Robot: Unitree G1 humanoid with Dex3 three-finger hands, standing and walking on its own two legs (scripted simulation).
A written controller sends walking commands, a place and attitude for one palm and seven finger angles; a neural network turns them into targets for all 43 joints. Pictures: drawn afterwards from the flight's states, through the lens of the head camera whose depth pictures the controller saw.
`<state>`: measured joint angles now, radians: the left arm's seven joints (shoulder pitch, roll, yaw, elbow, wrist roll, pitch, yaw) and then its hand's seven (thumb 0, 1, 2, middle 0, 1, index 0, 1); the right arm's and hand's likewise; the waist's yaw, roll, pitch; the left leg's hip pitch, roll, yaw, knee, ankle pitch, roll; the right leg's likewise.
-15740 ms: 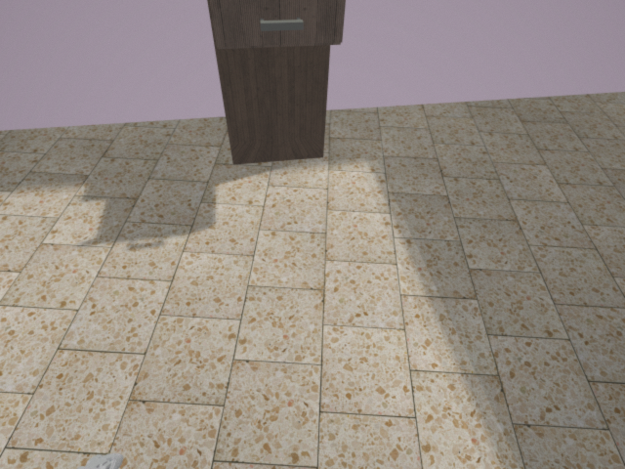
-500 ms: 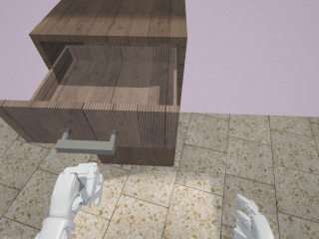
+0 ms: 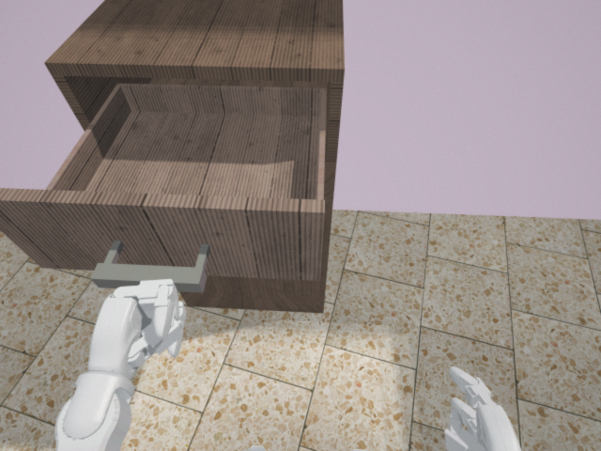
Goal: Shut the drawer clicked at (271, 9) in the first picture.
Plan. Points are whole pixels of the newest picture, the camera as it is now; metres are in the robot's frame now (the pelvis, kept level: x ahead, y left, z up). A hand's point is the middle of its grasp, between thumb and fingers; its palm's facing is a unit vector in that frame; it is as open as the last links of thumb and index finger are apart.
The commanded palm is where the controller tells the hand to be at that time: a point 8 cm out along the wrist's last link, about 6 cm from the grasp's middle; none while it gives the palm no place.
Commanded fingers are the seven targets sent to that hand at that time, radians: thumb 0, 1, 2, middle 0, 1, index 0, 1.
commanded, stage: push the drawer shut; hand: left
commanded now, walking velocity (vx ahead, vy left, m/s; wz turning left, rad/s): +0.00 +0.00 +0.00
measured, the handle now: (155, 263) +0.34 +0.20 +0.07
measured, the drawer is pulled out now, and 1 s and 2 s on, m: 0.27 0.16 0.03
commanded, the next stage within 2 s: none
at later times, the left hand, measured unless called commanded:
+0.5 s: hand (187, 288) +0.31 +0.15 +0.07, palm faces -0.05 -1.00 -0.06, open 3.1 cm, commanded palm +0.29 +0.21 +0.07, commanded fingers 0.00 0.90 0.90 -1.40 -1.60 -1.40 -1.60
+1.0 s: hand (201, 247) +0.37 +0.15 +0.07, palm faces -0.04 -1.00 -0.05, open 3.1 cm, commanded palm +0.35 +0.20 +0.07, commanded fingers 0.00 0.90 0.90 -1.40 -1.60 -1.40 -1.60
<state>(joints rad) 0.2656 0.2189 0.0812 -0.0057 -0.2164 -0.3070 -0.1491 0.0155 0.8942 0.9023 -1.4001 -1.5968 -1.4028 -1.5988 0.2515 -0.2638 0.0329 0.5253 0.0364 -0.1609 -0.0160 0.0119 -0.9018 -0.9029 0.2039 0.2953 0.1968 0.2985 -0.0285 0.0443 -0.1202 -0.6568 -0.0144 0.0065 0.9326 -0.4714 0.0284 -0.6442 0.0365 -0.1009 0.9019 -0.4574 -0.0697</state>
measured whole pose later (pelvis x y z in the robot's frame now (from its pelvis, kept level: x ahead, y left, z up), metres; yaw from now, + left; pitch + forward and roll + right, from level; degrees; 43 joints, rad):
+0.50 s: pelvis -0.01 +0.00 +0.00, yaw +0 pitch +11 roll +0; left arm -0.03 0.22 0.09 0.26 -0.20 -0.31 -0.15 -0.01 0.87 0.93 -1.40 -1.60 -1.40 -1.60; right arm 0.23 -0.26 0.04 0.58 0.04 -0.13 -0.02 0.01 -0.90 -0.90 0.20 0.30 0.20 0.30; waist -0.03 0.04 -0.10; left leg -0.65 -0.02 0.01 0.89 -0.44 0.03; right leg -0.64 0.03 -0.09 0.87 -0.43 -0.06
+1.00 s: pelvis -0.01 +0.01 +0.01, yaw -1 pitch +12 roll +0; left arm -0.30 0.22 0.12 0.54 -0.16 -0.35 -0.10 -0.01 0.90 0.94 -1.40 -1.60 -1.40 -1.60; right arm 0.30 -0.27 0.02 0.62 0.04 -0.06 0.00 0.01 -0.90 -0.90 0.20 0.30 0.20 0.30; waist -0.06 0.03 -0.09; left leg -0.66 -0.02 0.03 0.88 -0.43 0.05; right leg -0.66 0.03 -0.07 0.86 -0.41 -0.05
